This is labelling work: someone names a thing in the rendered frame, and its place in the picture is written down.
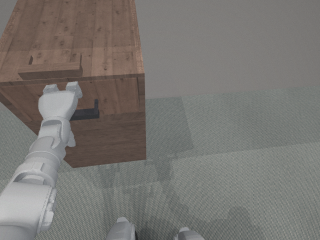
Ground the cabinet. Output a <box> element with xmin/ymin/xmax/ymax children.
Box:
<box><xmin>0</xmin><ymin>0</ymin><xmax>147</xmax><ymax>168</ymax></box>

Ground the left robot upper arm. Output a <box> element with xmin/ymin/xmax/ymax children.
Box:
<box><xmin>0</xmin><ymin>182</ymin><xmax>58</xmax><ymax>240</ymax></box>

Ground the robot left thigh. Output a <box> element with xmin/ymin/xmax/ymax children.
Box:
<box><xmin>105</xmin><ymin>221</ymin><xmax>136</xmax><ymax>240</ymax></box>

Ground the handle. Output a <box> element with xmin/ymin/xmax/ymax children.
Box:
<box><xmin>17</xmin><ymin>62</ymin><xmax>83</xmax><ymax>81</ymax></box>
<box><xmin>69</xmin><ymin>99</ymin><xmax>100</xmax><ymax>121</ymax></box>

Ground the drawer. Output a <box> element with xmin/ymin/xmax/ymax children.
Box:
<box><xmin>0</xmin><ymin>77</ymin><xmax>139</xmax><ymax>121</ymax></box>

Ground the robot right shin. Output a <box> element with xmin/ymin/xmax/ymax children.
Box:
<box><xmin>179</xmin><ymin>227</ymin><xmax>189</xmax><ymax>233</ymax></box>

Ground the left robot forearm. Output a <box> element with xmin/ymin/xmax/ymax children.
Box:
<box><xmin>0</xmin><ymin>116</ymin><xmax>71</xmax><ymax>203</ymax></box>

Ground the robot left hand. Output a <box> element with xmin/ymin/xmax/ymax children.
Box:
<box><xmin>38</xmin><ymin>81</ymin><xmax>83</xmax><ymax>147</ymax></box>

